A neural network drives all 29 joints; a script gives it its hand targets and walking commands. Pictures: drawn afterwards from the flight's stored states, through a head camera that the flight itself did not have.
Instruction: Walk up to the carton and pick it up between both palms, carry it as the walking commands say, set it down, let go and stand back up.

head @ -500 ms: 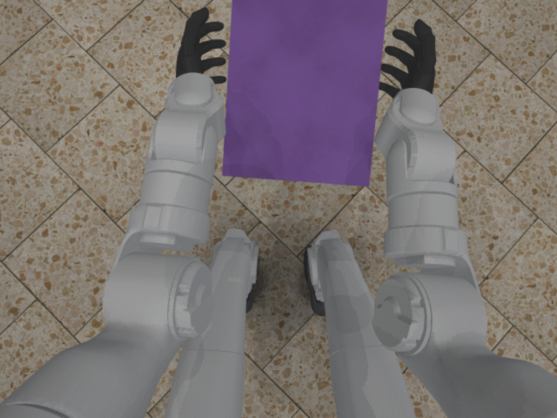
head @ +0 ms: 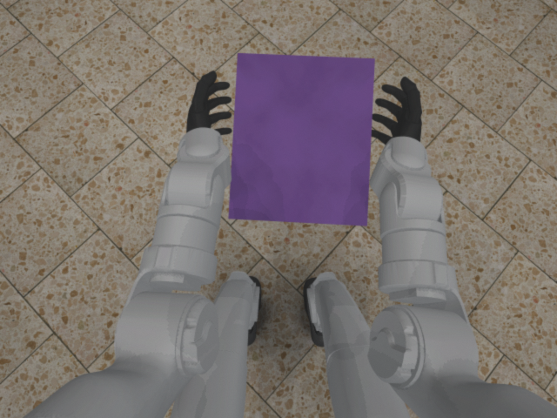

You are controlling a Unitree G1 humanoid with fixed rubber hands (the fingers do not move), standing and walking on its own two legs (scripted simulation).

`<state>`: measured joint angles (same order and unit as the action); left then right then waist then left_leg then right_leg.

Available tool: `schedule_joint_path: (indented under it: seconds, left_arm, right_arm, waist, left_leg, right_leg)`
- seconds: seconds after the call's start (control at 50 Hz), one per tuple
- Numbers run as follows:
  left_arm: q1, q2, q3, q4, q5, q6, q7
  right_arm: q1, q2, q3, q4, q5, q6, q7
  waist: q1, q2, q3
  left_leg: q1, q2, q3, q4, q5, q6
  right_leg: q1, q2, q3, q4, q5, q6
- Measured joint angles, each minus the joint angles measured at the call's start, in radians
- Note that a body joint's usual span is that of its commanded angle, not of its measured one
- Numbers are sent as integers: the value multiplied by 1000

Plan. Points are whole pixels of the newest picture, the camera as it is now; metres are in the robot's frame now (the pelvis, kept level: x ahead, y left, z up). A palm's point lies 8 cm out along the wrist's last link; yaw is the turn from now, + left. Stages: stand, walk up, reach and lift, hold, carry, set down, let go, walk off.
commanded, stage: reach and lift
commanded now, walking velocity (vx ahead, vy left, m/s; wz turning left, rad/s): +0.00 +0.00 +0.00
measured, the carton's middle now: (299, 149) +0.46 -0.03 -0.10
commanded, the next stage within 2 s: none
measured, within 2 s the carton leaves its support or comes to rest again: neither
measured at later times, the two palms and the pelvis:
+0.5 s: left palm (168, 87) +0.44 +0.12 +0.10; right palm (446, 102) +0.43 -0.15 +0.10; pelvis +0.09 +0.01 +0.06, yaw +0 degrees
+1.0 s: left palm (154, 90) +0.42 +0.12 +0.13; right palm (456, 106) +0.41 -0.15 +0.12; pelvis +0.11 +0.00 +0.07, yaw +0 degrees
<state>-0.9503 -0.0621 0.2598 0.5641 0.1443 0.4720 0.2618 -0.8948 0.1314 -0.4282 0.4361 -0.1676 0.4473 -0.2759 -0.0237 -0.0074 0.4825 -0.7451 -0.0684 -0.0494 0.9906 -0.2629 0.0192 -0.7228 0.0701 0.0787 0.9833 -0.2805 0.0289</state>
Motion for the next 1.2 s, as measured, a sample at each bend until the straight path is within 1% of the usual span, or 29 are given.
schedule_joint_path:
  seconds: [0.08, 0.18, 0.28, 0.38, 0.42, 0.46, 0.5, 0.54, 0.56, 0.62, 0.66, 0.7, 0.72, 0.8, 0.88, 0.96, 1.04, 1.1, 1.14, 1.2]
  left_arm:
    - [57, -19, 6, 27, 15, -6, -4]
    - [168, -55, 32, 115, 57, -9, -17]
    - [234, -88, 87, 193, 109, -3, -33]
    - [261, -108, 116, 222, 153, 18, -44]
    - [273, -112, 128, 221, 172, 30, -61]
    - [293, -112, 132, 209, 184, 45, -97]
    - [326, -110, 119, 179, 179, 62, -135]
    - [376, -110, 84, 122, 157, 81, -150]
    - [405, -112, 62, 87, 143, 91, -149]
    - [485, -123, 3, -14, 99, 118, -117]
    - [515, -137, -16, -49, 89, 133, -85]
    - [522, -147, -21, -53, 94, 147, -61]
    - [520, -146, -21, -49, 98, 154, -59]
    - [507, -139, 3, -44, 116, 177, -89]
    - [495, -130, 11, -56, 126, 199, -127]
    - [482, -136, 22, -63, 144, 211, -150]
    - [482, -147, 30, -75, 153, 218, -152]
    - [489, -150, 28, -89, 150, 222, -148]
    - [492, -148, 25, -95, 146, 222, -136]
    - [486, -146, 24, -88, 141, 218, -97]
  right_arm:
    - [51, 12, -7, 32, -15, -3, 14]
    - [156, 32, -25, 128, -51, -3, 33]
    - [221, 45, -70, 221, -113, -4, 71]
    - [251, 38, -94, 270, -159, 7, 117]
    - [264, 33, -97, 275, -175, 21, 150]
    - [287, 29, -90, 266, -180, 39, 181]
    - [322, 28, -63, 235, -170, 61, 193]
    - [370, 32, -18, 180, -147, 84, 191]
    - [397, 36, 7, 147, -132, 95, 184]
    - [474, 54, 70, 47, -91, 127, 137]
    - [504, 65, 93, 8, -81, 149, 103]
    - [508, 60, 103, 2, -84, 173, 106]
    - [506, 60, 99, 3, -88, 183, 115]
    - [489, 65, 75, 14, -110, 205, 155]
    - [480, 69, 65, 8, -120, 219, 170]
    - [475, 68, 57, -5, -125, 233, 172]
    - [470, 59, 66, -2, -124, 242, 167]
    - [464, 57, 78, 7, -121, 242, 147]
    - [458, 60, 84, 14, -117, 239, 134]
    - [444, 68, 86, 32, -115, 233, 119]
  waist:
    - [-3, 2, -96]
    - [-6, 6, -357]
    - [-7, 5, -493]
    - [-8, 0, -545]
    - [-8, -1, -550]
    - [-8, -2, -548]
    - [-8, -2, -539]
    - [-10, 1, -529]
    - [-11, 3, -526]
    - [-16, 12, -520]
    - [-17, 16, -517]
    - [-14, 17, -512]
    - [-13, 16, -509]
    - [-12, 8, -500]
    - [-15, 4, -490]
    - [-7, 6, -476]
    - [12, 7, -459]
    - [26, 5, -450]
    - [32, 4, -448]
    - [38, 2, -448]
  left_leg:
    - [8, -1, -1, -50, 13, 3]
    - [-22, -2, -1, -121, 24, 8]
    - [90, -3, -2, -204, 20, 14]
    - [219, -4, -1, -254, 1, 20]
    - [265, -4, 0, -270, -7, 22]
    - [309, -4, 1, -286, -13, 24]
    - [348, -4, 2, -305, -15, 26]
    - [381, -4, 2, -325, -15, 27]
    - [396, -4, 1, -335, -14, 27]
    - [439, -4, -4, -364, -10, 28]
    - [468, -4, -8, -382, -8, 28]
    - [496, -5, -11, -396, -6, 28]
    - [508, -6, -13, -401, -5, 29]
    - [542, -7, -17, -412, -4, 27]
    - [562, -5, -22, -414, -3, 23]
    - [577, -2, -18, -417, -1, 21]
    - [587, 1, -9, -424, 6, 19]
    - [586, 2, -5, -427, 11, 16]
    - [582, 3, -6, -427, 15, 14]
    - [572, 4, -9, -423, 19, 10]
  right_leg:
    - [9, -4, 3, -50, 13, 1]
    - [-22, -11, 8, -121, 23, 2]
    - [91, -18, 12, -207, 20, -3]
    - [221, -22, 17, -261, 4, -7]
    - [267, -23, 19, -277, -3, -7]
    - [310, -25, 21, -294, -7, -7]
    - [349, -26, 24, -312, -9, -6]
    - [382, -28, 25, -333, -8, -6]
    - [397, -29, 25, -345, -7, -6]
    - [444, -31, 22, -381, -1, -6]
    - [476, -33, 19, -403, 2, -7]
    - [505, -35, 17, -418, 4, -7]
    - [517, -36, 16, -422, 4, -7]
    - [550, -37, 12, -428, 2, -10]
    - [572, -35, 7, -433, 3, -14]
    - [585, -32, 11, -434, 7, -15]
    - [587, -30, 21, -431, 12, -16]
    - [582, -29, 24, -426, 15, -18]
    - [576, -28, 24, -423, 17, -20]
    - [566, -26, 20, -417, 20, -22]
